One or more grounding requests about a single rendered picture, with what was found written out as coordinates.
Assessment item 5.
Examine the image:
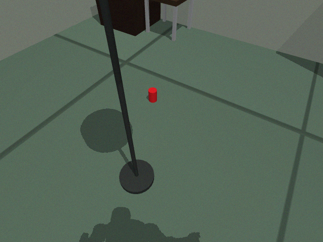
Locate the floor lamp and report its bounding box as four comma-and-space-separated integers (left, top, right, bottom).
99, 0, 154, 194

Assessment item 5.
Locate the can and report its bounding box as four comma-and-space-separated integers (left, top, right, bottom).
148, 87, 157, 103

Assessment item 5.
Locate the chair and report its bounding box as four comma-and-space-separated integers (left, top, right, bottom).
144, 0, 194, 41

